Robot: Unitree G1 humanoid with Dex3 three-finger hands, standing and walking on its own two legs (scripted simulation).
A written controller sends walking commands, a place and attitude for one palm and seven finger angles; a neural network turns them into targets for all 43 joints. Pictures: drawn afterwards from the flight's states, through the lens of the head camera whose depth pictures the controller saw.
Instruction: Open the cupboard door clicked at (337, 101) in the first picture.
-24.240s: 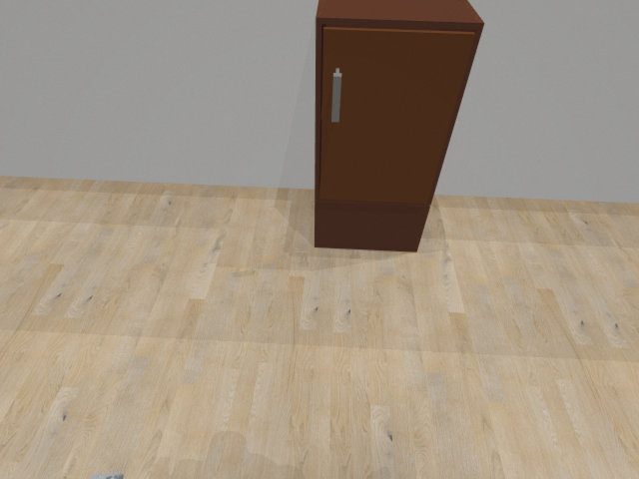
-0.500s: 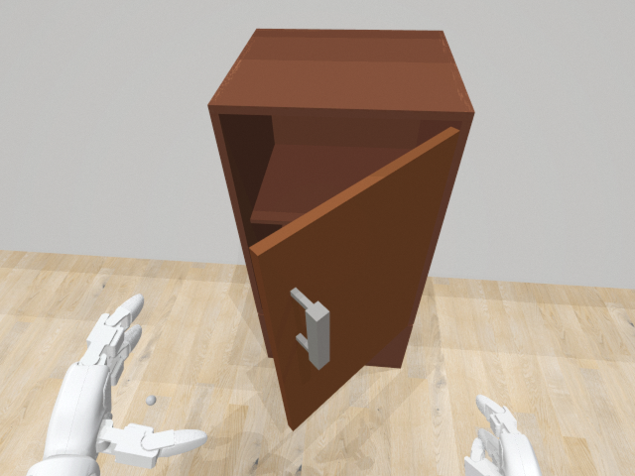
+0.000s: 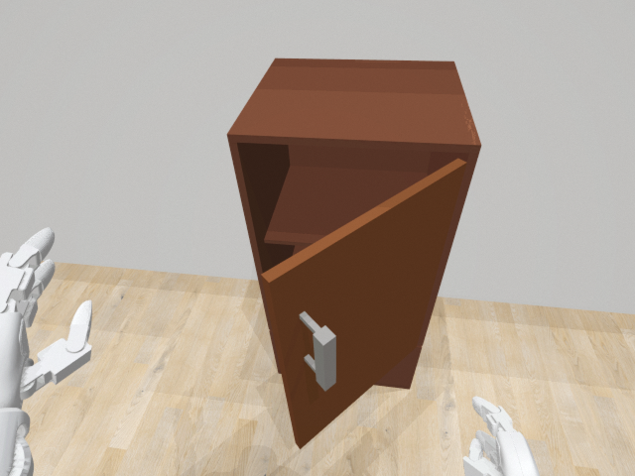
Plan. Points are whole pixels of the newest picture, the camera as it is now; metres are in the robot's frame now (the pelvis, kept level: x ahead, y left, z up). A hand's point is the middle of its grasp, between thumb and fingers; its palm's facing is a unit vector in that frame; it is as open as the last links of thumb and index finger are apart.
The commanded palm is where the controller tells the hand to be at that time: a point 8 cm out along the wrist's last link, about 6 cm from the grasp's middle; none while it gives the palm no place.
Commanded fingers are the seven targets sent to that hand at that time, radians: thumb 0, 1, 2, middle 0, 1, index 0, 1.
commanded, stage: draw the hand back to the body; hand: left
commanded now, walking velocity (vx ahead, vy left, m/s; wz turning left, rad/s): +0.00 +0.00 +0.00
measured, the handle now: (316, 350) +0.32 +0.05 -0.05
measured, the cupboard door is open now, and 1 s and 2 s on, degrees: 47 47 47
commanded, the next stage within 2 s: step back with the hand held close in 0.36 s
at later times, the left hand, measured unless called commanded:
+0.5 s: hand (88, 356) +0.17 +0.24 +0.16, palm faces +0.45 -0.80 -0.39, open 7.4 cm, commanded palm +0.13 +0.28 +0.18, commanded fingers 0.00 0.90 0.90 -0.20 -0.30 -0.20 -0.30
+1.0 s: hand (40, 392) +0.13 +0.27 +0.16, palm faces +0.38 -0.78 -0.50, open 7.4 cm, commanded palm +0.07 +0.31 +0.18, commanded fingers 0.00 0.90 0.90 -0.20 -0.30 -0.20 -0.30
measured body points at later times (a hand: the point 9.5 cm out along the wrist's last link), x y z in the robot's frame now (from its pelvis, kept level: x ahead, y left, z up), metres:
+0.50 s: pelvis -0.02 -0.02 +0.00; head -0.04 -0.05 +0.45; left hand +0.14 +0.28 +0.18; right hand +0.17 -0.24 -0.08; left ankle -0.01 +0.11 -0.74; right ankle -0.03 -0.12 -0.74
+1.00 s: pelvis -0.07 +0.01 +0.00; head -0.05 +0.01 +0.45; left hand +0.11 +0.31 +0.18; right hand +0.11 -0.24 -0.08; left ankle -0.01 +0.11 -0.74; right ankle -0.03 -0.12 -0.74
